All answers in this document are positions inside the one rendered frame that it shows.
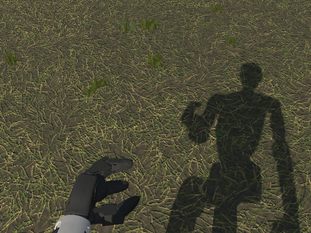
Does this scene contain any left robot forearm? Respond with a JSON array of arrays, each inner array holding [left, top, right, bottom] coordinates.
[[52, 215, 91, 233]]

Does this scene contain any robot left hand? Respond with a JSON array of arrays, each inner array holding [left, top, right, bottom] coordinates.
[[64, 156, 140, 226]]

